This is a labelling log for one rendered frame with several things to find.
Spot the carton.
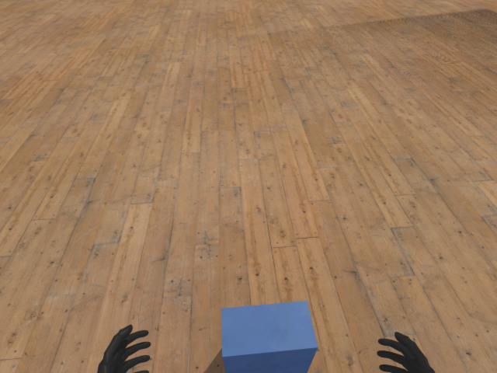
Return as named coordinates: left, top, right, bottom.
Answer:
left=221, top=301, right=318, bottom=373

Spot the robot left hand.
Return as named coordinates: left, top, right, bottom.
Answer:
left=97, top=325, right=151, bottom=373

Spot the robot right hand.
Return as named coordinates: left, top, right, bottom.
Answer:
left=377, top=332, right=435, bottom=373

